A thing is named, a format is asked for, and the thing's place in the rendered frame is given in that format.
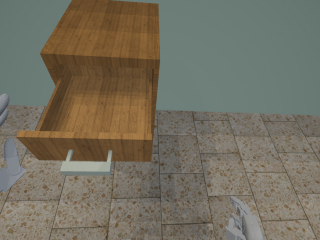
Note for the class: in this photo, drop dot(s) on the drawer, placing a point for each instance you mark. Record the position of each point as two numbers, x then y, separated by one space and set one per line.
94 110

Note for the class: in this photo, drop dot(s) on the cabinet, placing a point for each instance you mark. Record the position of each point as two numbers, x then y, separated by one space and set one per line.
107 33

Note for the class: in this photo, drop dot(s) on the robot left hand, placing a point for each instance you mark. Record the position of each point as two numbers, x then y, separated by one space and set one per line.
9 175

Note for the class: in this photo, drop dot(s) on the handle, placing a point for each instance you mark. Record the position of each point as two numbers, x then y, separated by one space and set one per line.
86 168

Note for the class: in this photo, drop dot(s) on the robot right hand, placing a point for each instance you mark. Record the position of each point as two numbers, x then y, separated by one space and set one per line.
248 228

